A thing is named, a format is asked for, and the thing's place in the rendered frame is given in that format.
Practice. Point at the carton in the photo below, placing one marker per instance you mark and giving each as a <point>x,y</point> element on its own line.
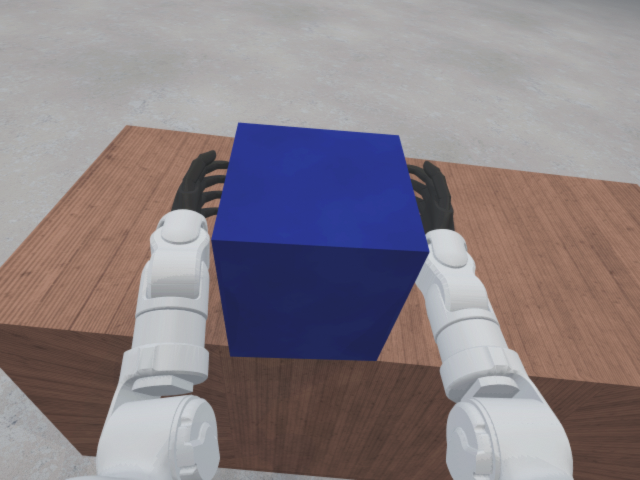
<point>317,242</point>

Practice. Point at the left robot forearm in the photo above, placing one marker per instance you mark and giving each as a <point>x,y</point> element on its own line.
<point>168,355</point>

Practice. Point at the robot left hand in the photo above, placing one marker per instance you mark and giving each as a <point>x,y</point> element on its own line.
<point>190,193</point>

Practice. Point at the right robot forearm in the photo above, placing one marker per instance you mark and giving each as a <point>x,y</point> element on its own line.
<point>476,361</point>

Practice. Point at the pedestal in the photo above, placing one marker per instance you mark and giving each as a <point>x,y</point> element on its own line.
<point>559,257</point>

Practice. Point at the right robot upper arm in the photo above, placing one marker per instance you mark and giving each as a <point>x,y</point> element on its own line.
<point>506,439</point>

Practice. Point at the robot right hand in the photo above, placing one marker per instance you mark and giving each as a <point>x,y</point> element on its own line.
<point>435,207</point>

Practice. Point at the left robot upper arm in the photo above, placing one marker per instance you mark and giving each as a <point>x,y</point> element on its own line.
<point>173,438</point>

